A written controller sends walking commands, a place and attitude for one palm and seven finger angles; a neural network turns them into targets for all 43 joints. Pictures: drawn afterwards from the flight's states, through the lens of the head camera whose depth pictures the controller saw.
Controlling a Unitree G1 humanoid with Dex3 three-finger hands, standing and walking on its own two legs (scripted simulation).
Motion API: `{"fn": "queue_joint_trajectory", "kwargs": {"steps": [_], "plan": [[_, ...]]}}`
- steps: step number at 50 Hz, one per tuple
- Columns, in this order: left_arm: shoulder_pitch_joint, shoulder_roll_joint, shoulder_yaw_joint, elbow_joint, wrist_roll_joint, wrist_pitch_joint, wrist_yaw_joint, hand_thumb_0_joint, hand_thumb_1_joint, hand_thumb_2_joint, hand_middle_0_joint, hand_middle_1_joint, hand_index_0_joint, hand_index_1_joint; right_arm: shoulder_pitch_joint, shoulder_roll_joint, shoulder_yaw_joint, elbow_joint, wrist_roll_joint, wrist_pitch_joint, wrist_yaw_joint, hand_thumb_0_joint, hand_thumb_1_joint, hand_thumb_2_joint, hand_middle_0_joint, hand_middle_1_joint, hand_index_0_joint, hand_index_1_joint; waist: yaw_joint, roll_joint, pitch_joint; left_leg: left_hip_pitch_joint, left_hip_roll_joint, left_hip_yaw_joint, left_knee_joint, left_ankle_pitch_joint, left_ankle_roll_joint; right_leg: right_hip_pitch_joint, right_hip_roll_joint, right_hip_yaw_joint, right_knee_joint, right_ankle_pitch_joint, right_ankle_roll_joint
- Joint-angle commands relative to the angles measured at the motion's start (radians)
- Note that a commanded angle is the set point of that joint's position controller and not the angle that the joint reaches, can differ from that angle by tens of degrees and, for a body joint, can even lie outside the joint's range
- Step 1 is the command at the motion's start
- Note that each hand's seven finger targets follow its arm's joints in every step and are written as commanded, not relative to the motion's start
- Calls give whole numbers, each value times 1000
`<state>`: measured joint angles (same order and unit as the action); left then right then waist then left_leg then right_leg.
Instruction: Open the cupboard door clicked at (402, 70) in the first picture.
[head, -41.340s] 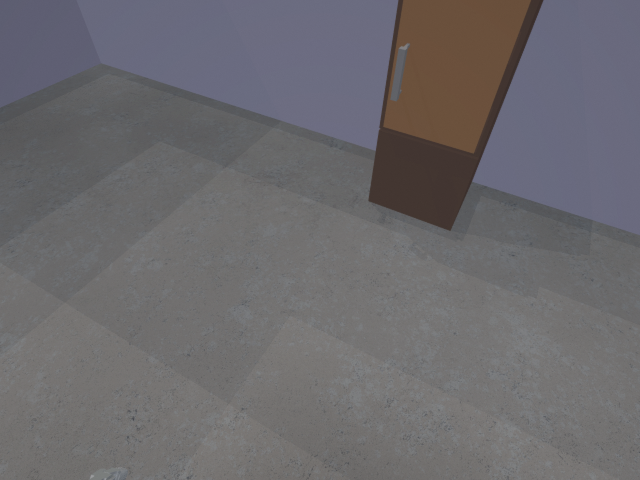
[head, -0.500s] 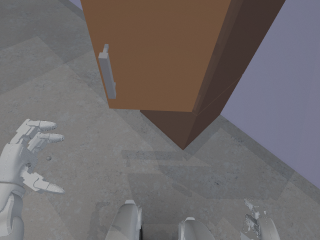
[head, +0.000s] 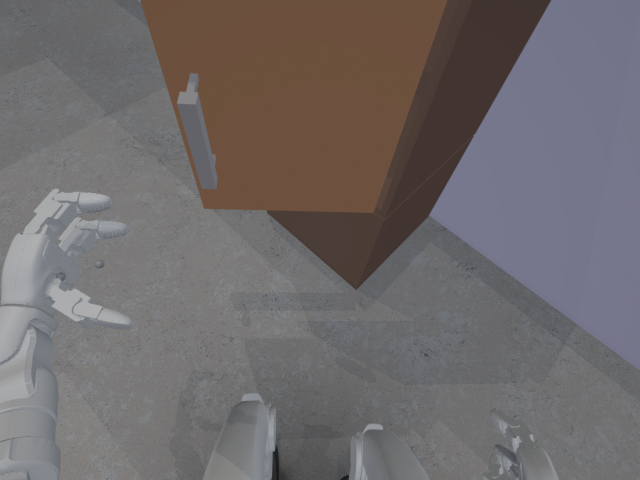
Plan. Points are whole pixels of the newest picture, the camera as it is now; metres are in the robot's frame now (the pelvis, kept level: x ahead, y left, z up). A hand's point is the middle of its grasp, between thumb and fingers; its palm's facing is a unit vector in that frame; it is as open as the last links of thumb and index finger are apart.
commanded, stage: move the hooked fingers beside the handle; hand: left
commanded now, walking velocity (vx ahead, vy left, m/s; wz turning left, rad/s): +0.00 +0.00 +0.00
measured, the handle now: (202, 135) +0.58 +0.22 +0.01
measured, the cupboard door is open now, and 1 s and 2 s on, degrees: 45 45 45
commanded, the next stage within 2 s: slide the fingers in behind the handle in 2.00 s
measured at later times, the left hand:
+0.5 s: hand (125, 213) +0.42 +0.28 +0.03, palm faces +0.07 -1.00 -0.02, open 14.0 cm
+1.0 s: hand (150, 170) +0.50 +0.27 +0.02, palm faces +0.08 -1.00 -0.02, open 14.0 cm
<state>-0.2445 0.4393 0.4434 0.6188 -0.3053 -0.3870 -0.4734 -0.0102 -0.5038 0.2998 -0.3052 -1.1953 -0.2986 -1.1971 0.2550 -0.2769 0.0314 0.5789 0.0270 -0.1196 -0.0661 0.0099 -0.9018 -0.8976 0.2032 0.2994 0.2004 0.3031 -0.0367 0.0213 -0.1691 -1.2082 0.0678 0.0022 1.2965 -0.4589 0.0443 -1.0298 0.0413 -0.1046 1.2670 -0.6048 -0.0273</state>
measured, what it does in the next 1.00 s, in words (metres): stands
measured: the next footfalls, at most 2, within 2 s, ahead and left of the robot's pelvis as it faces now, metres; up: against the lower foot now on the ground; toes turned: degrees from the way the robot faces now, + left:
none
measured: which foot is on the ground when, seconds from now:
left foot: down 0.00-1.00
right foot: down 0.00-1.00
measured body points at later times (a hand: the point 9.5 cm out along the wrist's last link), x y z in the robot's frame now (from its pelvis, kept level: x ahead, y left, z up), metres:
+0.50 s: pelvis +0.00 +0.01 -0.01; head +0.12 +0.05 +0.42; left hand +0.41 +0.33 +0.03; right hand +0.09 -0.26 -0.11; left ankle +0.08 +0.09 -0.62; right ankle +0.00 -0.11 -0.62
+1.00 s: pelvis +0.00 +0.00 -0.03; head +0.16 +0.03 +0.38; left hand +0.49 +0.32 +0.03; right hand +0.03 -0.28 -0.13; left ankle +0.08 +0.09 -0.62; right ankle +0.00 -0.11 -0.62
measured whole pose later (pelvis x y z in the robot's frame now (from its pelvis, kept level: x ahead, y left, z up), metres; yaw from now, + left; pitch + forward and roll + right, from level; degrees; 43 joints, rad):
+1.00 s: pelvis +0.00 +0.00 -0.03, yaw -2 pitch +29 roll -6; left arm -0.87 0.68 0.53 1.17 -0.11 -0.42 -0.39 -0.01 -0.50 0.30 -0.30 -1.20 -0.30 -1.20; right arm 0.31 -0.29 0.06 0.64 0.00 0.03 -0.04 0.00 -0.90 -0.90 0.20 0.30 0.20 0.30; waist -0.16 0.03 -0.15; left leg -1.45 0.09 -0.02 1.42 -0.48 0.04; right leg -1.26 0.06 -0.12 1.38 -0.63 -0.04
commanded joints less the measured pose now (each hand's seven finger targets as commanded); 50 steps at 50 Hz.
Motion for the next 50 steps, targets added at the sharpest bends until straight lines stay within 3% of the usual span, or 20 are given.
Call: {"fn": "queue_joint_trajectory", "kwargs": {"steps": [1,4,6,8,13,14,15,20,22,24,25,29,33,36,38,40,42,43,46,50], "plan": [[-250,264,80,-136,-14,-71,25,0,-500,300,-300,-1200,-300,-1200,50,-174,-73,-97,1,-26,-2,0,-900,-900,200,300,200,300,11,96,-345,429,-21,-72,-168,155,-14,-8,17,67,-184,184,-6],[-308,289,92,-110,-4,-99,24,0,-500,300,-300,-1200,-300,-1200,61,-179,-76,-85,-1,-18,-4,0,-900,-900,200,300,200,300,5,93,-365,437,-19,-76,-159,158,-14,-22,21,69,-175,182,-8],[-378,253,43,-101,9,-109,19,0,-500,300,-300,-1200,-300,-1200,69,-178,-77,-73,-2,-14,-3,0,-900,-900,200,300,200,300,-11,140,-361,475,-17,-88,-163,153,-19,-69,19,60,-170,173,-10],[-420,277,59,-49,13,-111,20,0,-500,300,-300,-1200,-300,-1200,85,-187,-77,-61,-4,-8,-6,0,-900,-900,200,300,200,300,-22,109,-350,465,-15,-102,-160,130,-17,-99,24,55,-163,155,-12],[-528,304,61,-16,34,-121,24,0,-500,300,-300,-1200,-300,-1200,102,-193,-79,-46,-10,7,-7,0,-900,-900,200,300,200,300,-19,156,-418,525,-12,-122,-157,160,-24,-130,19,48,-145,168,-16],[-518,337,88,-6,42,-123,31,0,-500,300,-300,-1200,-300,-1200,104,-198,-80,-42,-12,13,-5,0,-900,-900,200,300,200,300,-3,166,-438,546,-7,-128,-163,175,-30,-133,18,46,-140,173,-18],[-526,304,57,6,48,-119,35,0,-500,300,-300,-1200,-300,-1200,104,-192,-78,-44,-12,19,-1,0,-900,-900,200,300,200,300,-14,168,-434,546,-9,-130,-165,171,-30,-142,17,43,-141,170,-15],[-611,333,70,110,76,-116,63,0,-500,300,-300,-1200,-300,-1200,124,-199,-76,-27,-18,43,2,0,-900,-900,200,300,200,300,-34,128,-403,503,-5,-135,-151,142,-25,-165,18,41,-134,159,-11],[-644,324,53,116,90,-121,70,0,-500,300,-300,-1200,-300,-1200,128,-197,-76,-29,-19,52,4,0,-900,-900,200,300,200,300,-41,148,-420,514,-4,-138,-148,143,-24,-183,18,42,-129,159,-10],[-698,353,67,122,99,-137,79,0,-500,300,-300,-1200,-300,-1200,139,-201,-75,-19,-23,59,5,0,-900,-900,200,300,200,300,-43,173,-438,543,1,-149,-146,162,-29,-202,19,39,-119,169,-13],[-695,336,57,143,102,-137,82,0,-500,300,-300,-1200,-300,-1200,143,-198,-76,-19,-23,64,7,0,-900,-900,200,300,200,300,-47,159,-433,537,0,-148,-143,155,-28,-203,19,40,-122,166,-11],[-745,378,76,196,116,-144,87,0,-500,300,-300,-1200,-300,-1200,153,-201,-71,-10,-27,80,9,0,-900,-900,200,300,200,300,-51,167,-448,511,-1,-141,-122,175,-25,-201,20,45,-115,175,-11],[-829,424,89,264,130,-137,92,0,-500,300,-300,-1200,-300,-1200,166,-206,-64,-2,-28,94,6,0,-900,-900,200,300,200,300,-78,134,-425,435,-3,-130,-90,151,-12,-199,24,53,-110,165,-7],[-865,462,101,268,139,-139,91,0,-500,300,-300,-1200,-300,-1200,176,-208,-62,4,-29,103,7,0,-900,-900,200,300,200,300,-77,174,-479,453,0,-123,-70,201,-13,-193,26,58,-103,191,-7],[-899,487,109,282,143,-140,88,0,-500,300,-300,-1200,-300,-1200,181,-209,-58,7,-31,108,8,0,-900,-900,200,300,200,300,-84,175,-477,432,1,-123,-56,203,-10,-195,30,60,-97,191,-9],[-904,470,92,309,149,-129,86,0,-500,300,-300,-1200,-300,-1200,189,-207,-58,11,-29,115,11,0,-900,-900,200,300,200,300,-91,186,-490,441,3,-122,-49,226,-10,-203,30,60,-96,206,-5],[-927,517,116,313,154,-119,85,0,-500,300,-300,-1200,-300,-1200,197,-214,-57,16,-31,123,12,0,-900,-900,200,300,200,300,-92,186,-499,424,5,-121,-37,233,-8,-194,30,61,-93,212,-5],[-934,512,110,317,155,-118,84,0,-500,300,-300,-1200,-300,-1200,201,-212,-55,14,-31,124,12,0,-900,-900,200,300,200,300,-97,198,-501,430,5,-123,-32,242,-7,-210,33,60,-87,216,-7],[-990,533,99,363,166,-93,86,0,-500,300,-300,-1200,-300,-1200,206,-215,-47,16,-29,134,11,0,-900,-900,200,300,200,300,-121,174,-461,369,7,-118,-16,211,0,-214,33,64,-92,201,0],[-1042,592,129,356,181,-92,95,0,-500,300,-300,-1200,-300,-1200,219,-221,-44,18,-34,138,11,0,-900,-900,200,300,200,300,-121,217,-519,384,11,-126,4,235,-1,-236,35,63,-73,208,-3]]}}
